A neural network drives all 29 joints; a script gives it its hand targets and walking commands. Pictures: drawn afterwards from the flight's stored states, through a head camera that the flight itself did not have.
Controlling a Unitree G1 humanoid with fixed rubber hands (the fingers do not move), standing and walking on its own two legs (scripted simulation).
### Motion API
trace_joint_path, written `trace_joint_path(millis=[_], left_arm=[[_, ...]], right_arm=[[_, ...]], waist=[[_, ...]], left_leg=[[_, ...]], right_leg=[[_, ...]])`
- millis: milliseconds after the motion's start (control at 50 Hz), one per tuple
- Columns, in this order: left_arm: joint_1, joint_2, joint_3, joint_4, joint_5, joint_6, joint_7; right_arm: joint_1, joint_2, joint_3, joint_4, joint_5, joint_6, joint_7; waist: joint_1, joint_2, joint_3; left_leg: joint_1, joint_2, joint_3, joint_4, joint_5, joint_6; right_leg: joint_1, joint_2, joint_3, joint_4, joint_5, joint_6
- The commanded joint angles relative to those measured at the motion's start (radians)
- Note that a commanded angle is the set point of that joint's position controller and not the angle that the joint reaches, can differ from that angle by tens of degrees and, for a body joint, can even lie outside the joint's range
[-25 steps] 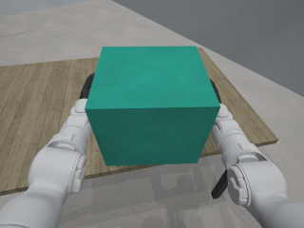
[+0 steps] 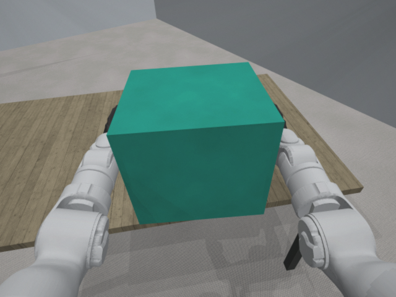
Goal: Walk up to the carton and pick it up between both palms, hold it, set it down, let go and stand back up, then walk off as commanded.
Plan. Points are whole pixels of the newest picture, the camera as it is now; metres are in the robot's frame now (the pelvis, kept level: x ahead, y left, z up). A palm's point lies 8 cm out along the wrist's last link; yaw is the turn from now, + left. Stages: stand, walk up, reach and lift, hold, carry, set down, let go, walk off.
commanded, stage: reach and lift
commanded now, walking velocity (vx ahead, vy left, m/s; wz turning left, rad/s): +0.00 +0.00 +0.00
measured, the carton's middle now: (195, 140) +0.40 +0.01 +0.14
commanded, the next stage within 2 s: hold in 1.34 s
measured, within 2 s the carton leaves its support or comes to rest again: neither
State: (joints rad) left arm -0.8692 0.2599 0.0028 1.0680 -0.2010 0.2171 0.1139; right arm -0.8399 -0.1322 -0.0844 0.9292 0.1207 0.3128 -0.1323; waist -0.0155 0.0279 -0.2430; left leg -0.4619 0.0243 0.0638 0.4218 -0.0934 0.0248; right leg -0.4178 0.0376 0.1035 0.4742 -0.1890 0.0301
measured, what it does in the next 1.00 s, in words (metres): stands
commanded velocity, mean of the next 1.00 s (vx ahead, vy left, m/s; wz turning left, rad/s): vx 0.00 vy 0.00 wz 0.00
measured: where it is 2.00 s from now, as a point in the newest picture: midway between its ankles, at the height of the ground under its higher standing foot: outside the picture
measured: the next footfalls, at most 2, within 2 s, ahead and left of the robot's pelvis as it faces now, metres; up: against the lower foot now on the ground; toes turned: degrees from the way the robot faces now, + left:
none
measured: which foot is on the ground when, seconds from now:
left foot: down 0.00-1.00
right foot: down 0.00-1.00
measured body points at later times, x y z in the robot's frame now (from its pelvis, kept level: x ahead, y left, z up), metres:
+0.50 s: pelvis +0.00 +0.00 +0.00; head -0.04 -0.01 +0.45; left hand +0.41 +0.19 +0.17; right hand +0.41 -0.16 +0.16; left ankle +0.07 +0.11 -0.74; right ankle +0.03 -0.13 -0.74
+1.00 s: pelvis +0.00 +0.00 +0.00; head -0.05 -0.01 +0.45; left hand +0.41 +0.19 +0.18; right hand +0.41 -0.16 +0.18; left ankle +0.07 +0.11 -0.74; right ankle +0.03 -0.13 -0.74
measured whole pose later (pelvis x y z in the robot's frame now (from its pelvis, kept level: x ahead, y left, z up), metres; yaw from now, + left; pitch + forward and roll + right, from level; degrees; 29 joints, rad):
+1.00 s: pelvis +0.00 +0.00 +0.00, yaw +0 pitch +7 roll +0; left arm -0.82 0.23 0.11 0.79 -0.16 0.49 0.14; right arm -0.84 -0.15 -0.08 0.77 0.16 0.51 -0.14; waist -0.01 0.03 -0.25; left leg -0.43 0.02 0.06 0.40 -0.08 0.02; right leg -0.39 0.03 0.10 0.46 -0.19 0.03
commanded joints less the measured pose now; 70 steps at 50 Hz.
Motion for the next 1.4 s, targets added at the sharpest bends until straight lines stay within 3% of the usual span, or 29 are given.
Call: trace_joint_path(millis=[0, 60, 140, 160, 180, 220, 280, 340, 360, 420, 540, 560, 680, 720, 740, 760, 780, 800, 840, 860, 880, 960, 1000, 1040, 1080, 1140, 1300, 1320, 1380], left_arm=[[-0.897, -0.913, -0.105, -0.529, 0.002, -0.003, -0.122], [-0.843, -0.932, -0.117, -0.562, -0.005, 0.026, -0.117], [-0.899, -0.942, -0.126, -0.645, -0.004, 0.058, -0.104], [-0.853, -0.936, -0.102, -0.561, 0.008, 0.076, -0.107], [-0.901, -0.941, -0.114, -0.622, 0.003, 0.076, -0.107], [-0.829, -0.926, -0.09, -0.577, 0.016, 0.108, -0.11], [-0.844, -0.935, -0.123, -0.622, 0.002, 0.123, -0.109], [-0.872, -0.966, -0.156, -0.668, -0.012, 0.128, -0.103], [-0.846, -0.952, -0.142, -0.65, -0.014, 0.143, -0.1], [-0.877, -0.955, -0.137, -0.628, -0.007, 0.151, -0.099], [-0.851, -0.956, -0.153, -0.661, -0.033, 0.169, -0.095], [-0.823, -0.946, -0.123, -0.635, -0.005, 0.174, -0.097], [-0.912, -0.96, -0.178, -0.783, -0.03, 0.185, -0.092], [-0.883, -0.966, -0.193, -0.786, -0.042, 0.192, -0.093], [-0.826, -0.936, -0.14, -0.677, -0.013, 0.209, -0.101], [-0.848, -0.951, -0.159, -0.726, -0.028, 0.212, -0.106], [-0.817, -0.916, -0.124, -0.669, 0.001, 0.222, -0.107], [-0.873, -0.942, -0.168, -0.724, -0.026, 0.221, -0.108], [-0.836, -0.91, -0.108, -0.642, 0.01, 0.229, -0.109], [-0.85, -0.917, -0.113, -0.71, -0.002, 0.222, -0.113], [-0.817, -0.905, -0.113, -0.649, -0.004, 0.234, -0.119], [-0.889, -0.946, -0.169, -0.763, -0.028, 0.228, -0.113], [-0.881, -0.951, -0.182, -0.796, -0.044, 0.229, -0.108], [-0.843, -0.938, -0.168, -0.756, -0.02, 0.245, -0.112], [-0.852, -0.97, -0.195, -0.828, -0.037, 0.248, -0.11], [-0.83, -0.925, -0.137, -0.718, 0.015, 0.281, -0.123], [-0.9, -0.926, -0.163, -0.775, -0.017, 0.288, -0.122], [-0.869, -0.92, -0.16, -0.751, -0.02, 0.292, -0.125], [-0.909, -0.934, -0.201, -0.84, -0.048, 0.285, -0.115]], right_arm=[[-1.061, 0.863, 0.421, -0.589, 0.217, -0.065, 0.139], [-1.082, 0.864, 0.438, -0.678, 0.25, -0.057, 0.141], [-1.045, 0.843, 0.414, -0.62, 0.249, -0.025, 0.146], [-1.083, 0.818, 0.404, -0.62, 0.243, -0.018, 0.146], [-1.065, 0.833, 0.403, -0.609, 0.25, -0.012, 0.15], [-1.053, 0.834, 0.42, -0.617, 0.263, -0.001, 0.149], [-1.102, 0.83, 0.422, -0.681, 0.275, -0.007, 0.15], [-1.09, 0.834, 0.411, -0.686, 0.276, 0.0, 0.149], [-1.081, 0.821, 0.427, -0.692, 0.287, 0.013, 0.15], [-1.104, 0.808, 0.389, -0.642, 0.278, 0.021, 0.156], [-1.123, 0.813, 0.424, -0.727, 0.296, 0.034, 0.157], [-1.083, 0.793, 0.408, -0.681, 0.288, 0.038, 0.158], [-1.097, 0.817, 0.423, -0.747, 0.319, 0.043, 0.153], [-1.077, 0.805, 0.439, -0.759, 0.33, 0.056, 0.15], [-1.052, 0.781, 0.403, -0.684, 0.302, 0.073, 0.144], [-1.104, 0.799, 0.43, -0.775, 0.325, 0.062, 0.147], [-1.055, 0.777, 0.404, -0.688, 0.309, 0.08, 0.143], [-1.124, 0.8, 0.425, -0.748, 0.315, 0.066, 0.146], [-1.063, 0.768, 0.388, -0.646, 0.29, 0.093, 0.149], [-1.073, 0.791, 0.407, -0.68, 0.298, 0.083, 0.147], [-1.064, 0.774, 0.405, -0.671, 0.3, 0.092, 0.139], [-1.105, 0.796, 0.411, -0.748, 0.321, 0.079, 0.141], [-1.105, 0.815, 0.426, -0.787, 0.329, 0.09, 0.133], [-1.084, 0.805, 0.437, -0.778, 0.332, 0.097, 0.133], [-1.053, 0.801, 0.429, -0.798, 0.334, 0.101, 0.136], [-1.015, 0.756, 0.38, -0.667, 0.302, 0.129, 0.124], [-1.07, 0.793, 0.403, -0.702, 0.336, 0.138, 0.125], [-1.084, 0.81, 0.43, -0.75, 0.342, 0.138, 0.127], [-1.121, 0.843, 0.46, -0.827, 0.365, 0.134, 0.121]], waist=[[0.112, -0.029, -0.544], [0.114, -0.036, -0.609], [0.097, -0.023, -0.597], [0.103, -0.045, -0.537], [0.1, -0.028, -0.565], [0.113, -0.065, -0.531], [0.118, -0.03, -0.603], [0.094, -0.018, -0.603], [0.105, -0.045, -0.573], [0.095, -0.028, -0.542], [0.101, -0.056, -0.614], [0.105, -0.05, -0.559], [0.092, -0.004, -0.673], [0.092, -0.019, -0.674], [0.085, -0.038, -0.541], [0.094, -0.05, -0.63], [0.093, -0.046, -0.534], [0.092, -0.036, -0.608], [0.087, -0.05, -0.487], [0.09, -0.074, -0.54], [0.088, -0.074, -0.516], [0.08, -0.016, -0.64], [0.067, -0.037, -0.644], [0.082, -0.038, -0.635], [0.064, -0.031, -0.666], [0.042, -0.037, -0.511], [0.055, -0.024, -0.537], [0.074, -0.059, -0.539], [0.074, -0.054, -0.627]], left_leg=[[0.477, -0.056, -0.097, -0.039, 0.096, 0.006], [0.51, -0.058, -0.101, -0.03, 0.159, 0.001], [0.539, -0.052, -0.102, -0.033, 0.147, -0.008], [0.512, -0.055, -0.097, -0.043, 0.107, -0.002], [0.524, -0.054, -0.1, -0.045, 0.091, -0.002], [0.513, -0.056, -0.097, -0.044, 0.101, 0.003], [0.532, -0.058, -0.106, -0.03, 0.146, -0.006], [0.549, -0.056, -0.109, -0.03, 0.141, -0.011], [0.54, -0.053, -0.113, -0.035, 0.136, -0.007], [0.529, -0.052, -0.111, -0.045, 0.083, -0.011], [0.552, -0.052, -0.12, -0.035, 0.133, -0.001], [0.547, -0.05, -0.114, -0.038, 0.132, -0.005], [0.579, -0.057, -0.123, -0.016, 0.196, -0.013], [0.582, -0.057, -0.126, -0.016, 0.196, -0.015], [0.541, -0.059, -0.119, -0.032, 0.127, -0.006], [0.546, -0.059, -0.12, -0.025, 0.137, -0.001], [0.518, -0.061, -0.113, -0.044, 0.092, 0.006], [0.541, -0.058, -0.119, -0.038, 0.105, 0.007], [0.511, -0.054, -0.112, -0.06, 0.051, 0.007], [0.527, -0.053, -0.111, -0.053, 0.108, 0.013], [0.505, -0.058, -0.106, -0.053, 0.101, 0.011], [0.558, -0.057, -0.114, -0.028, 0.146, -0.001], [0.563, -0.061, -0.125, -0.015, 0.174, 0.0], [0.564, -0.061, -0.118, -0.019, 0.165, 0.0], [0.591, -0.054, -0.126, -0.02, 0.19, -0.008], [0.538, -0.058, -0.113, -0.051, 0.076, -0.001], [0.514, -0.057, -0.115, -0.054, 0.045, 0.009], [0.497, -0.056, -0.116, -0.056, 0.029, 0.019], [0.505, -0.064, -0.118, -0.037, 0.081, 0.024]], right_leg=[[0.153, 0.013, -0.074, -0.184, 0.078, 0.0], [0.159, 0.027, -0.082, -0.184, 0.131, -0.003], [0.121, 0.034, -0.084, -0.196, 0.094, -0.006], [0.119, 0.036, -0.082, -0.211, 0.053, -0.009], [0.12, 0.031, -0.077, -0.205, 0.041, -0.007], [0.138, 0.027, -0.077, -0.212, 0.061, 0.0], [0.145, 0.038, -0.078, -0.201, 0.101, -0.005], [0.132, 0.045, -0.082, -0.201, 0.083, -0.008], [0.132, 0.046, -0.082, -0.21, 0.084, -0.008], [0.107, 0.044, -0.083, -0.217, 0.038, -0.016], [0.113, 0.045, -0.083, -0.215, 0.09, -0.011], [0.105, 0.048, -0.086, -0.217, 0.081, -0.014], [0.146, 0.055, -0.083, -0.188, 0.157, -0.012], [0.146, 0.053, -0.083, -0.196, 0.154, -0.011], [0.114, 0.048, -0.083, -0.209, 0.096, -0.006], [0.152, 0.049, -0.081, -0.201, 0.114, -0.004], [0.133, 0.041, -0.072, -0.214, 0.071, -0.002], [0.137, 0.038, -0.073, -0.202, 0.088, -0.004], [0.107, 0.035, -0.072, -0.221, 0.036, -0.009], [0.141, 0.036, -0.072, -0.212, 0.094, -0.002], [0.141, 0.04, -0.071, -0.225, 0.085, -0.002], [0.137, 0.051, -0.075, -0.191, 0.141, -0.006], [0.165, 0.049, -0.075, -0.184, 0.169, 0.0], [0.167, 0.05, -0.07, -0.189, 0.158, 0.005], [0.16, 0.059, -0.079, -0.182, 0.173, -0.006], [0.13, 0.05, -0.079, -0.211, 0.065, -0.002], [0.129, 0.044, -0.077, -0.198, 0.057, -0.003], [0.138, 0.042, -0.073, -0.205, 0.042, 0.004], [0.171, 0.038, -0.064, -0.185, 0.11, 0.009]])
